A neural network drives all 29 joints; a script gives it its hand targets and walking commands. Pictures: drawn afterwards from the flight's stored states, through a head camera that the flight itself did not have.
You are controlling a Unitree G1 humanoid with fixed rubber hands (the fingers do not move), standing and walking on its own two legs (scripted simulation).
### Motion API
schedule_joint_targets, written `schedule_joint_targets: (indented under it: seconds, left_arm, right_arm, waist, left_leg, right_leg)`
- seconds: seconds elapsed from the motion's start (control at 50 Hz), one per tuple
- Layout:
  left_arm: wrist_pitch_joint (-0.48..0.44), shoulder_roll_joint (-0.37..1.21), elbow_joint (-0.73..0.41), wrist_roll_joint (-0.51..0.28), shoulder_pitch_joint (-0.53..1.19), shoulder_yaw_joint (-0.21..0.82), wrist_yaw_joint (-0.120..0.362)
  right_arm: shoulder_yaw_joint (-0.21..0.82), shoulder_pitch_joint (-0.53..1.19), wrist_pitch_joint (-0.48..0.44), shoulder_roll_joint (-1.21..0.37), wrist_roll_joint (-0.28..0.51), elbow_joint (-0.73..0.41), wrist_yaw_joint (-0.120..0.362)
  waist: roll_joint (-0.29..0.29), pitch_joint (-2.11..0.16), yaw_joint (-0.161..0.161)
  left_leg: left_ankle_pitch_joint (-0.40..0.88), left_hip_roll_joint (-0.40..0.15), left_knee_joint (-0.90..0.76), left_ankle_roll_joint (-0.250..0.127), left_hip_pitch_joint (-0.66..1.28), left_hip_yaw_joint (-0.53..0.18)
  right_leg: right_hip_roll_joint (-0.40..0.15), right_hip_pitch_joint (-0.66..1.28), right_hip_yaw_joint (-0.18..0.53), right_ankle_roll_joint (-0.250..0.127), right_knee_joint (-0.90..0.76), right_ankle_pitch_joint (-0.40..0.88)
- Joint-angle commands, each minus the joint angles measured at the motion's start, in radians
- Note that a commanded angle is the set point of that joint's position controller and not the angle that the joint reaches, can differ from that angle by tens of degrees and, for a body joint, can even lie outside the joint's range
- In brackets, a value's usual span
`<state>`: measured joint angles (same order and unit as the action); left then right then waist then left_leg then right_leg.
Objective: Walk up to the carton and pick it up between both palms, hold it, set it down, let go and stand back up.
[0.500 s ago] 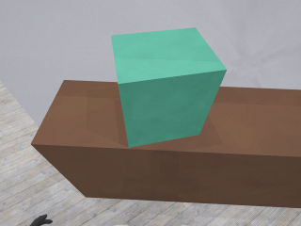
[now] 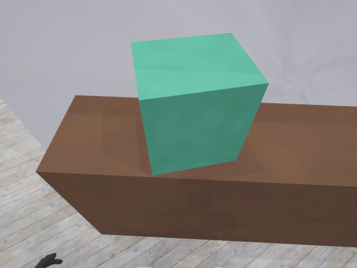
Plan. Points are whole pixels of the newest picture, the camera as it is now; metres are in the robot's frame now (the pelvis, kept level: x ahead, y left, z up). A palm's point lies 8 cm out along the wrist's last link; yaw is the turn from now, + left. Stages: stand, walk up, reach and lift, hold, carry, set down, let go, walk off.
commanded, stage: walk up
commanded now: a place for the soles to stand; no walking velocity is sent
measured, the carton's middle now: (189, 108) +0.48 -0.02 +0.07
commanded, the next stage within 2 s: reach and lift in 0.04 s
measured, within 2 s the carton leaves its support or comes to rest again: neither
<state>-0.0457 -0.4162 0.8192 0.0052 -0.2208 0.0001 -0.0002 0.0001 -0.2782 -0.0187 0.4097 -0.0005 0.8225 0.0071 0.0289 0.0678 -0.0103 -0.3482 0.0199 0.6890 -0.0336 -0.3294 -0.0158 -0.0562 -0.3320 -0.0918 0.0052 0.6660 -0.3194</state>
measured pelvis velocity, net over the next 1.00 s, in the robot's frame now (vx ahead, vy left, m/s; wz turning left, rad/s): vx -0.02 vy -0.02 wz -0.02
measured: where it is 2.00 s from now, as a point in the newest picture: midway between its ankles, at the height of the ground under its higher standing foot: outside the picture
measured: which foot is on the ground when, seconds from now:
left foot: down 0.00-1.00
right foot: down 0.00-1.00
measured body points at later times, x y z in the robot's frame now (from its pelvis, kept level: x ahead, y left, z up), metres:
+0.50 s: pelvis +0.00 -0.03 +0.01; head +0.02 -0.02 +0.46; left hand +0.19 +0.25 -0.06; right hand +0.16 -0.34 -0.06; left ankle +0.01 +0.11 -0.72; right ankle +0.01 -0.12 -0.72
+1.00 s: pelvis -0.02 -0.02 +0.02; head -0.02 +0.00 +0.47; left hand +0.17 +0.24 -0.03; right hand +0.16 -0.30 -0.02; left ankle +0.01 +0.11 -0.72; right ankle +0.02 -0.12 -0.72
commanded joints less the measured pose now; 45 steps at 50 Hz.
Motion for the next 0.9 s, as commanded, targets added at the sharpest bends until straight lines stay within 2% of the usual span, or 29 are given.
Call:
schedule_joint_targets:
  seconds: [0.0,0.02,0.04,0.06,0.08,0.1,0.18,0.2,0.26,0.32,0.38,0.42,0.5,0.62,0.68,0.74,0.8,0.88]
  left_arm:
    - [-0.016,-0.210,-0.012,0.005,0.045,-0.064,-0.008]
    - [-0.017,-0.207,-0.011,0.004,0.044,-0.063,-0.007]
    - [0.234,-0.148,-0.227,0.002,0.389,-0.106,-0.031]
    - [0.336,-0.096,-0.313,0.026,0.311,-0.083,-0.055]
    - [0.361,-0.078,-0.334,0.040,0.304,-0.092,-0.056]
    - [0.379,-0.068,-0.357,0.043,0.282,-0.102,-0.053]
    - [0.430,-0.098,-0.494,0.017,0.248,-0.130,-0.046]
    - [0.430,-0.103,-0.503,0.022,0.230,-0.147,-0.044]
    - [0.412,-0.117,-0.523,0.057,0.145,-0.198,-0.035]
    - [0.385,-0.131,-0.501,0.090,0.082,-0.262,-0.028]
    - [0.348,-0.142,-0.497,0.098,0.082,-0.298,-0.024]
    - [0.321,-0.129,-0.518,0.087,0.084,-0.306,-0.028]
    - [0.284,-0.093,-0.545,0.056,0.067,-0.279,-0.040]
    - [0.236,-0.031,-0.627,-0.004,0.060,-0.205,-0.076]
    - [0.214,0.014,-0.679,-0.023,0.066,-0.152,-0.102]
    - [0.194,0.064,-0.693,-0.017,0.060,-0.108,-0.121]
    - [0.175,0.091,-0.701,-0.010,0.053,-0.086,-0.129]
    - [0.159,0.102,-0.728,-0.008,0.053,-0.088,-0.136]
  right_arm:
    - [-0.068,0.061,-0.027,0.206,-0.022,-0.007,-0.001]
    - [-0.067,0.061,-0.027,0.205,-0.022,-0.006,-0.001]
    - [-0.253,0.412,-0.196,0.079,-0.164,0.105,0.034]
    - [-0.276,0.399,-0.218,0.164,-0.147,0.111,0.064]
    - [-0.276,0.377,-0.211,0.188,-0.143,0.101,0.073]
    - [-0.267,0.364,-0.211,0.194,-0.140,0.081,0.075]
    - [-0.251,0.282,-0.196,0.160,-0.107,0.008,0.071]
    - [-0.233,0.258,-0.188,0.149,-0.093,-0.001,0.066]
    - [-0.168,0.188,-0.191,0.129,-0.049,-0.055,0.052]
    - [-0.114,0.158,-0.202,0.116,-0.005,-0.100,0.044]
    - [-0.073,0.150,-0.222,0.082,0.017,-0.136,0.033]
    - [-0.054,0.134,-0.231,0.061,0.035,-0.157,0.031]
    - [-0.038,0.083,-0.224,0.034,0.065,-0.162,0.041]
    - [-0.074,0.072,-0.208,0.050,0.079,-0.219,0.086]
    - [-0.113,0.093,-0.212,0.082,0.088,-0.261,0.112]
    - [-0.142,0.120,-0.221,0.120,0.101,-0.295,0.130]
    - [-0.148,0.134,-0.226,0.127,0.121,-0.333,0.136]
    - [-0.131,0.137,-0.221,0.117,0.156,-0.371,0.144]
  waist:
    - [-0.005,-0.134,-0.008]
    - [-0.007,-0.132,-0.009]
    - [-0.039,0.016,0.023]
    - [0.033,0.021,0.049]
    - [0.046,0.021,0.053]
    - [0.035,-0.007,0.045]
    - [-0.088,-0.091,0.037]
    - [-0.117,-0.103,0.033]
    - [-0.148,-0.159,0.004]
    - [-0.179,-0.177,-0.034]
    - [-0.210,-0.157,-0.059]
    - [-0.198,-0.172,-0.070]
    - [-0.144,-0.171,-0.067]
    - [-0.073,-0.150,-0.057]
    - [-0.011,-0.158,-0.049]
    - [0.062,-0.163,-0.041]
    - [0.084,-0.173,-0.034]
    - [0.074,-0.186,-0.037]
  left_leg:
    - [0.130,-0.120,-0.202,-0.052,-0.001,-0.202]
    - [0.130,-0.117,-0.201,-0.052,-0.002,-0.197]
    - [-0.170,-0.092,-0.144,0.042,-0.286,0.065]
    - [-0.226,-0.152,-0.183,0.000,-0.374,0.033]
    - [-0.250,-0.162,-0.192,-0.023,-0.450,0.054]
    - [-0.195,-0.155,-0.174,-0.023,-0.431,0.068]
    - [0.002,-0.100,-0.124,0.018,-0.155,0.091]
    - [0.077,-0.079,-0.113,0.025,-0.089,0.100]
    - [0.245,-0.048,-0.121,0.032,0.042,0.081]
    - [0.297,-0.015,-0.156,0.025,0.016,0.079]
    - [0.271,0.013,-0.195,0.016,-0.073,0.087]
    - [0.266,0.018,-0.217,0.019,-0.081,0.084]
    - [0.251,0.015,-0.271,0.031,-0.040,0.084]
    - [0.219,-0.011,-0.356,0.032,0.052,0.088]
    - [0.098,-0.051,-0.422,0.027,0.000,0.069]
    - [-0.086,-0.107,-0.503,-0.008,-0.201,0.053]
    - [-0.166,-0.129,-0.537,-0.034,-0.331,0.051]
    - [-0.185,-0.120,-0.543,-0.038,-0.349,0.053]
  right_leg:
    - [-0.087,0.117,0.118,-0.080,-0.109,0.027]
    - [-0.092,0.115,0.125,-0.083,-0.113,0.028]
    - [0.074,0.060,-0.014,-0.032,0.015,-0.070]
    - [0.123,0.187,-0.048,-0.028,0.112,-0.012]
    - [0.127,0.271,-0.055,-0.025,0.140,0.019]
    - [0.119,0.282,-0.049,-0.031,0.137,0.050]
    - [0.085,0.182,-0.005,-0.048,-0.002,0.066]
    - [0.083,0.167,0.005,-0.049,-0.033,0.102]
    - [0.091,0.244,0.032,-0.030,-0.091,0.295]
    - [0.068,0.373,0.086,0.001,-0.119,0.455]
    - [0.034,0.475,0.148,0.027,-0.136,0.514]
    - [0.015,0.507,0.181,0.039,-0.163,0.511]
    - [0.014,0.481,0.192,0.034,-0.236,0.368]
    - [0.054,0.380,0.117,-0.016,-0.308,0.159]
    - [0.082,0.403,0.071,-0.022,-0.274,0.151]
    - [0.119,0.557,0.047,-0.004,-0.196,0.176]
    - [0.140,0.659,0.045,0.013,-0.155,0.206]
    - [0.141,0.670,0.055,0.020,-0.161,0.176]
